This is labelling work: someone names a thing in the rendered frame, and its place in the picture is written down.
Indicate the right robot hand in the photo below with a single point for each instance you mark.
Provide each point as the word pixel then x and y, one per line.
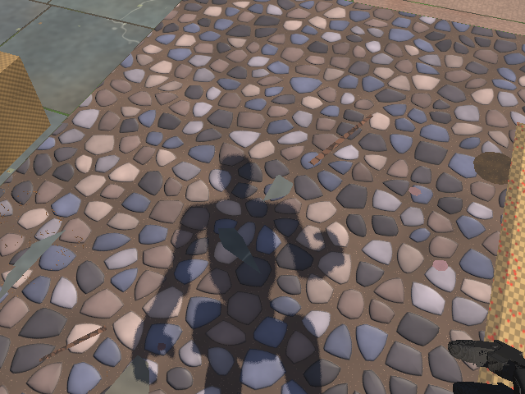
pixel 500 358

